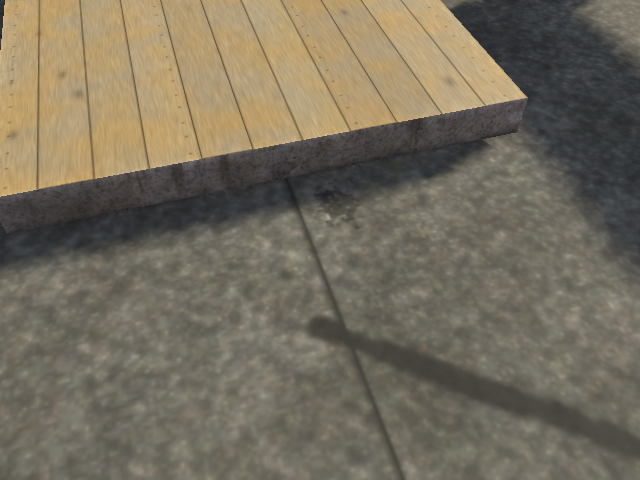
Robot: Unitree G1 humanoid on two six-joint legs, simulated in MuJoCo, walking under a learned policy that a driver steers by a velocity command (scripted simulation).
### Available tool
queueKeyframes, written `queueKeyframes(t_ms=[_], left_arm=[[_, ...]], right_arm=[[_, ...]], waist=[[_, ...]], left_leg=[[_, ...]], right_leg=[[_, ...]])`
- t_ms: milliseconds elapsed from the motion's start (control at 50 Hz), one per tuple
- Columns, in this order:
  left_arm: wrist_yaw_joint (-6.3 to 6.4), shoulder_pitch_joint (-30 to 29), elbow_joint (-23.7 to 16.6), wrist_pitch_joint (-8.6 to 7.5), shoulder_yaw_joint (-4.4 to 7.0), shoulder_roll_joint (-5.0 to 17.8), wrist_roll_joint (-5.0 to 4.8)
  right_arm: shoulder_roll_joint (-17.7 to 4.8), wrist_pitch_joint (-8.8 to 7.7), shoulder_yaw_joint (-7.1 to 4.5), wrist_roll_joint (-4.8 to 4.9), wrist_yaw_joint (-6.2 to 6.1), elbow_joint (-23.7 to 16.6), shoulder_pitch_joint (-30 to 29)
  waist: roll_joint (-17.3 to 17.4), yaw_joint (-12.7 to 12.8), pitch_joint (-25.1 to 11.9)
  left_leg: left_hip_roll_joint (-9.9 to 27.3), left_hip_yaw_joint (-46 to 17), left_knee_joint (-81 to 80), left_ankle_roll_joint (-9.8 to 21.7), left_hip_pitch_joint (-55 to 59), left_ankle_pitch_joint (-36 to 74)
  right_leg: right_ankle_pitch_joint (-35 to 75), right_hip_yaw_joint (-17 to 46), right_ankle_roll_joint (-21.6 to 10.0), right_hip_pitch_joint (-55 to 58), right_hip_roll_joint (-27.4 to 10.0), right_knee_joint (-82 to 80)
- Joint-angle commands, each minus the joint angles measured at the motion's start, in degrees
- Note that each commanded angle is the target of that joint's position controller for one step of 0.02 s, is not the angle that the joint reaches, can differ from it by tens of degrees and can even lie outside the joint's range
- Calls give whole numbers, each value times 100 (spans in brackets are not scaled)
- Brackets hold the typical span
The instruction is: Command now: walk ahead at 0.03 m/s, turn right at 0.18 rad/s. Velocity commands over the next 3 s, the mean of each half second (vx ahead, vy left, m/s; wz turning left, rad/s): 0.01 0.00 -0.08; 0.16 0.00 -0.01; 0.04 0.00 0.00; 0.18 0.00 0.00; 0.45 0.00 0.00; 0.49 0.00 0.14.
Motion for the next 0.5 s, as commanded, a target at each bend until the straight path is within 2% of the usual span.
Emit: queueKeyframes(t_ms=[20, 40, 60, 80, 100, 120, 140, 160, 200, 220, 240, 260, 280, 300, 320, 360, 420, 500], left_arm=[[123, 365, -566, 69, 67, 406, 137], [80, 286, -518, 44, 63, 449, 166], [42, 27, -591, 49, 99, 548, 100], [39, -167, -633, 97, 113, 526, 53], [25, -165, -614, 160, 126, 529, 37], [26, -93, -570, 218, 90, 391, 45], [32, 23, -519, 259, 8, 153, 42], [21, 63, -443, 255, -33, 7, 50], [-18, 252, -353, 234, 2, -5, 72], [-35, 272, -342, 233, 23, 0, 93], [-41, 162, -448, 231, 29, 56, 161], [-4, 31, -628, 221, 91, 425, 252], [13, -269, -671, 234, 80, 525, 294], [-17, -488, -763, 199, 0, 203, 285], [-15, -576, -729, 146, -53, 32, 295], [12, -396, -599, 44, -15, 159, 259], [49, -50, -438, -25, -38, 29, 212], [51, 46, -348, -45, -29, -69, 178]], right_arm=[[-1032, -1, -311, -159, -70, -441, 152], [-493, 116, -203, -117, -112, -380, 277], [-449, 190, -201, -78, -132, -411, 376], [-624, 236, -266, -80, -154, -450, 417], [-880, 257, -351, -55, -162, -493, 271], [-904, 275, -368, -43, -172, -562, 2], [-821, 321, -350, -27, -153, -630, -322], [-747, 373, -339, -36, -99, -641, -417], [-578, 435, -289, -26, -2, -590, -354], [-462, 430, -252, -7, 39, -550, -230], [-315, 404, -207, -4, 67, -465, 26], [-197, 373, -175, -74, 75, -457, 198], [47, 330, -103, -131, 57, -508, 327], [-211, 324, -162, -163, 9, -499, 35], [-297, 310, -206, -153, -19, -448, -83], [-250, 290, -221, -168, -76, -304, 82], [-220, 236, -241, -90, -67, -122, 279], [-181, 213, -270, -96, -60, 87, 400]], waist=[[1096, 145, -1193], [1540, -11, -1155], [1469, -198, -962], [1167, -278, -869], [849, -207, -652], [711, -75, -575], [745, 55, -482], [894, 39, -435], [1081, 114, -574], [1091, 118, -570], [939, 54, -435], [209, -136, -335], [-1071, -423, -291], [-970, -227, 29], [-700, -233, 274], [-657, -202, 310], [-409, -140, 372], [-163, -96, 344]], left_leg=[[1557, -1437, -78, 1410, 2235, 4402], [1998, -1948, -259, 1851, 2269, 4298], [2123, -2204, -466, 1931, 2191, 3865], [2070, -2223, -537, 1876, 2111, 3482], [1954, -1994, -585, 1759, 1781, 3157], [1708, -1647, -642, 1530, 1469, 2690], [1375, -1219, -676, 1307, 1071, 2417], [1135, -916, -675, 1219, 800, 2373], [965, -654, -550, 1174, 607, 1670], [867, -582, -517, 1051, 483, 884], [745, -552, -498, 758, 235, -125], [432, -258, -8, 368, -153, -1184], [69, 190, 98, 34, 108, -1511], [125, 55, 41, -78, 555, -1122], [144, 11, -70, -103, 741, -632], [178, -35, -139, -139, 878, -365], [225, -82, -292, -155, 848, -328], [268, -107, -396, -199, 797, -194]], right_leg=[[1284, 256, 476, -637, -586, 1030], [-803, -92, 706, -1046, -505, 1322], [-1744, -260, 814, -1324, -568, 1940], [-2051, -343, 901, -1573, -645, 2653], [-1906, -405, 944, -1632, -767, 2936], [-1691, -424, 948, -1433, -941, 2605], [-1455, -581, 930, -1032, -989, 1975], [-984, -776, 903, -624, -931, 1485], [186, -1024, 806, 139, -824, 476], [588, -1118, 706, 452, -746, -65], [816, -912, 543, 660, -857, -492], [1332, -69, 272, 780, -1535, -735], [463, 442, -181, -37, -2077, -1215], [-976, 582, -269, -709, -1956, -1567], [-1491, 405, -82, -863, -1711, -1547], [-1350, 193, 131, -781, -1543, -1495], [-1109, 51, 198, -559, -1436, -1406], [-639, -51, 140, -273, -1364, -1309]])
Next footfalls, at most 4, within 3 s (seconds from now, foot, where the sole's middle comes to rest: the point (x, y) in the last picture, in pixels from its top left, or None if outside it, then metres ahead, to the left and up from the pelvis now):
0.26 right None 0.04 -0.13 -0.77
0.82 left None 0.11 0.13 -0.77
1.12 right None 0.20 -0.11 -0.77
2.40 left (270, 451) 0.57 0.13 -0.77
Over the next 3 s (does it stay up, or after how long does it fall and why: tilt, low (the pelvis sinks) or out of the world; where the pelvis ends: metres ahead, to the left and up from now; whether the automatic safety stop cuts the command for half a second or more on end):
stays up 0.72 0.00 0.00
